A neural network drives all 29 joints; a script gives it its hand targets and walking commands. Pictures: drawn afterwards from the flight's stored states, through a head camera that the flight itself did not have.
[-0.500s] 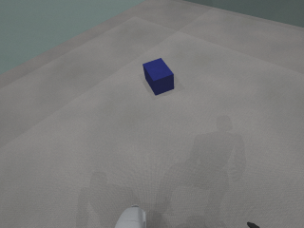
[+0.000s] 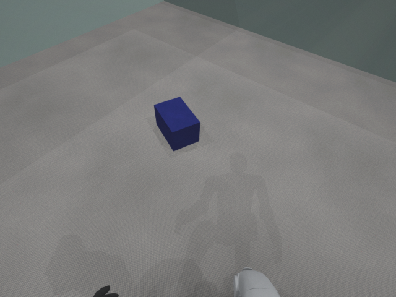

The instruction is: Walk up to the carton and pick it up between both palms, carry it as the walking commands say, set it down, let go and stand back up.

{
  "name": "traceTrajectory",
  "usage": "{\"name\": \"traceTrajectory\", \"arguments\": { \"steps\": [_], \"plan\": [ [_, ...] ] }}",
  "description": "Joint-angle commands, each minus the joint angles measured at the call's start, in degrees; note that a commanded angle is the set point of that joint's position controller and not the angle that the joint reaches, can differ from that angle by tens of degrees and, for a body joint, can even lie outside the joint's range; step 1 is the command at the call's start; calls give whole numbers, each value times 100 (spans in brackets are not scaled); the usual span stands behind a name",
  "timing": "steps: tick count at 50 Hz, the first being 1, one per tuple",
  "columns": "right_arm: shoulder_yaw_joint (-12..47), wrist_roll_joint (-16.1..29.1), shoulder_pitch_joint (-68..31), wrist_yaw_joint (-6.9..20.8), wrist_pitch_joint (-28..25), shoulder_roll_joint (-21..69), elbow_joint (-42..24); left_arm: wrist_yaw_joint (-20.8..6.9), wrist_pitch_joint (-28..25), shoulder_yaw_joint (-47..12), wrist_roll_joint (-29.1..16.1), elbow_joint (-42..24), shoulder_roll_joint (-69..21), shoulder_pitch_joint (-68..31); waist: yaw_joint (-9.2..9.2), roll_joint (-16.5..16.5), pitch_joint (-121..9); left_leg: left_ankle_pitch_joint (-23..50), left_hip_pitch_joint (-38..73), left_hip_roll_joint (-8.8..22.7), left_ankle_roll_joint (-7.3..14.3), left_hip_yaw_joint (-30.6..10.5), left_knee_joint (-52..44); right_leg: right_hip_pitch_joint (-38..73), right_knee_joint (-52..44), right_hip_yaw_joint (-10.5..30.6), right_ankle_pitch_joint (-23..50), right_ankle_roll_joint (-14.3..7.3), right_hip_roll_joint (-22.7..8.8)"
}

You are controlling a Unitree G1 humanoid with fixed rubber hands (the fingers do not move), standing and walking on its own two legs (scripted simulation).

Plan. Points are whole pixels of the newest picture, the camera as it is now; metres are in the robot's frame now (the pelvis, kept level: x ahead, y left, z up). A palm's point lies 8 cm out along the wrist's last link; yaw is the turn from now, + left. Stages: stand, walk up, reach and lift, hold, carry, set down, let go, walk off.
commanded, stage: walk up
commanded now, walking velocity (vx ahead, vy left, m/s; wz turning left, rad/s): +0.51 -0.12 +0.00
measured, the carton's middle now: (176, 123) +1.26 +0.08 -0.69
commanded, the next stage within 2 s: none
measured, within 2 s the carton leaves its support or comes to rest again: neither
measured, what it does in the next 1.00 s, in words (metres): walks ahead: right foot, then left foot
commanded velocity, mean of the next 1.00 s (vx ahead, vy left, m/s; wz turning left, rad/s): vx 0.50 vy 0.05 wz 0.01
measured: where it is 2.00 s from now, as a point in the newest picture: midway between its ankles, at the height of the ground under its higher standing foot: (180, 193)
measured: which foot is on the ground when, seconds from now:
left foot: down 0.00-0.24, up 0.26-0.72, down 0.74-1.00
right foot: up 0.00-0.22, down 0.24-0.74, up 0.76-1.00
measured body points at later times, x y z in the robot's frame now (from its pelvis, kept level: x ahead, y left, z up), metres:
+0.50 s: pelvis +0.25 -0.05 +0.00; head +0.27 -0.08 +0.45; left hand +0.19 +0.22 -0.12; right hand +0.34 -0.30 -0.16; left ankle +0.29 +0.12 -0.67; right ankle +0.23 -0.16 -0.75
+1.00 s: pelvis +0.49 +0.04 +0.00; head +0.51 +0.06 +0.45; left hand +0.59 +0.29 -0.15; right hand +0.45 -0.22 -0.13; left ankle +0.47 +0.15 -0.75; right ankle +0.54 -0.12 -0.67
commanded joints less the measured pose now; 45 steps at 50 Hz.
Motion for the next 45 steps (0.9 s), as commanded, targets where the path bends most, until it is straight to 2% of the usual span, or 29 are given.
{"name": "traceTrajectory", "arguments": {
  "steps": [1, 4, 6, 9, 10, 11, 12, 13, 14, 15, 16, 18, 19, 22, 24, 28, 32, 33, 34, 35, 36, 37, 38, 39, 40, 41, 42, 43, 45],
  "plan": [
    [-110, -9, 79, -44, -74, -620, -190, -77, 14, -48, -25, -315, -9, -307, 110, 1010, 528, 318, 5, 1417, 499, -1041, -1286, -334, -891, 107, 434, 71, -121],
    [-160, -24, 213, -43, -67, -652, -138, -105, -30, -73, -85, -489, 13, -837, -5, 1157, 648, 352, 111, 1323, 513, -715, -1401, 80, -1785, -58, 586, 80, -53],
    [-142, 11, 258, -33, -8, -649, -34, -79, -99, -68, -59, -550, 12, -953, -25, 1644, 555, 337, -91, 996, 531, -336, -1309, 763, -2087, -273, 270, 26, 87],
    [-156, 17, 473, -49, 68, -753, 124, 32, -186, -9, -16, -483, 113, -847, -13, 1064, 427, 1140, 134, 1222, 648, -632, -699, 1092, -2346, -422, -312, -82, 195],
    [-126, 19, 462, -57, 95, -771, 172, 78, -244, 13, 2, -334, 179, -460, 143, 787, 146, 1607, 133, 1126, 607, -512, -24, 1616, -2696, -492, -287, -178, 256],
    [-77, 5, 403, -51, 119, -733, 174, 142, -313, 66, 22, -14, 322, 322, 385, 501, -373, 1933, -51, 865, 499, -256, 1067, 2529, -2972, -558, -215, -373, 294],
    [-13, -44, 363, -48, 97, -624, 75, 213, -388, 229, 94, 294, 748, 1303, 790, -73, -995, 1257, -911, 655, 271, -201, 2547, 3612, -2956, 214, -485, -599, -314],
    [168, 32, 684, -43, 63, -163, -55, 281, -422, 447, 170, 429, 1478, 2072, 1055, -1830, -1496, -1562, -2839, -271, -90, -151, 4388, 4785, -3884, 3141, -834, -1078, -2195],
    [35, 24, 446, -75, 136, -441, -27, 303, -345, 356, 92, 489, 1556, 2368, 916, -532, -1601, -1841, -3102, -54, -93, -1082, 5236, 4583, -4064, 3912, -718, -1064, -2566],
    [-2, 13, 190, -37, 132, -472, -21, 327, -352, 273, 52, 393, 1278, 1801, 709, -293, -1138, -1381, -3095, 140, -83, -1214, 5378, 4026, -4021, 3260, -447, -1028, -2253],
    [-25, -3, -44, 3, 141, -377, -24, 323, -390, 187, -2, 317, 911, 1306, 519, -177, -645, -845, -3015, 338, -93, -1136, 5239, 3433, -4065, 2428, 139, -936, -1893],
    [-61, -51, -84, 98, 234, -236, -39, 303, -459, 100, -48, 245, 442, 786, 281, -553, -262, -277, -2560, 457, -104, -979, 4838, 2676, -4190, 1278, 597, -672, -1307],
    [-43, -87, -135, 145, 316, -203, -95, 286, -492, 71, -57, 262, 399, 857, 260, -712, -186, -105, -2464, 412, -120, -875, 4724, 2518, -4241, 1027, 720, -625, -1207],
    [-28, -119, -722, 250, 490, -207, -404, 280, -532, 56, -53, 343, 460, 1394, 404, -716, 14, 212, -2736, 370, -206, -694, 4200, 2481, -4341, 749, 855, -659, -1194],
    [24, -85, -1220, 328, 533, -182, -629, 299, -513, 86, -35, 358, 515, 1629, 527, -746, 227, 437, -2916, 350, -293, -631, 3605, 2486, -4558, 703, 484, -674, -1204],
    [118, -19, -2052, 448, 511, -156, -969, 311, -487, 119, -27, 357, 621, 1831, 618, -695, 532, 898, -2631, 272, -383, -484, 2122, 2435, -4890, 428, -49, -651, -1131],
    [110, 16, -2429, 460, 438, -261, -1163, 339, -464, 180, -22, 425, 817, 1971, 589, -769, 510, 751, -2159, 256, -336, -394, 1387, 2685, -4765, 241, 361, -680, -1278],
    [89, 27, -2349, 434, 400, -302, -1142, 309, -448, 188, -35, 405, 808, 1901, 492, -880, 426, 607, -1855, 227, -279, -332, 1204, 2659, -4683, 107, 259, -656, -1201],
    [61, -7, -2056, 376, 318, -406, -1023, 276, -436, 159, -86, 374, 773, 1762, 398, -1142, 166, 384, -1238, 207, -192, -189, 1133, 2520, -4445, -155, -189, -682, -953],
    [-24, -58, -1588, 312, 251, -572, -827, 260, -417, 116, -131, 405, 771, 1776, 231, -680, -110, 317, -503, 115, -151, 19, 939, 2374, -3788, -237, -183, -671, -782],
    [-136, -133, -906, 230, 165, -800, -551, 246, -402, 30, -145, 441, 643, 1923, 29, 110, -546, 149, 444, 33, -58, 110, 841, 2161, -2599, -429, 92, -633, -503],
    [-286, -230, -28, 144, 81, -1207, -327, 244, -400, -51, -128, 388, 426, 2019, -289, 1144, -1092, -475, 1596, 814, 173, -1100, 574, 1181, -868, -420, -480, -474, -229],
    [-472, -143, 437, 68, 97, -1851, -283, 236, -452, -124, -133, 79, 112, 1991, -325, 2677, -1416, -1011, 2238, 2323, 645, -3649, -587, -322, 719, -226, -2413, -292, 449],
    [-402, -53, 334, 75, 134, -1686, -324, 262, -432, -73, -84, 82, 294, 1598, -197, 2057, -1282, -1611, 1870, 2367, 887, -3669, -794, -606, 1552, 311, -2380, -387, 105],
    [-281, -44, -100, 78, 131, -1333, -416, 237, -419, -71, -68, 150, 261, 1335, -30, 1369, -907, -1314, 1323, 2147, 879, -3209, -734, -695, 1771, 453, -1875, -430, -73],
    [-194, -47, -452, 83, 79, -1033, -520, 225, -383, -70, -82, 288, 164, 1399, 166, 665, -602, -386, 821, 2041, 745, -2749, -617, -495, 1596, 520, -1417, -368, -230],
    [-169, -19, -578, 43, 39, -887, -532, 197, -319, -26, -80, 367, 154, 1494, 285, 423, -461, 411, 411, 1906, 600, -2409, -571, -186, 1431, 577, -1091, -286, -306],
    [-121, 9, -676, 32, -7, -771, -488, 164, -245, -16, -55, 384, 137, 1531, 356, 612, -347, 849, 140, 1752, 497, -2019, -603, 28, 1224, 569, -926, -218, -300],
    [-59, 33, -543, 39, -67, -667, -382, 104, -104, 5, 6, 290, 64, 1249, 373, 1066, -123, 1166, -168, 1574, 450, -1560, -713, 139, 921, 410, -636, -126, -191]
  ]
}}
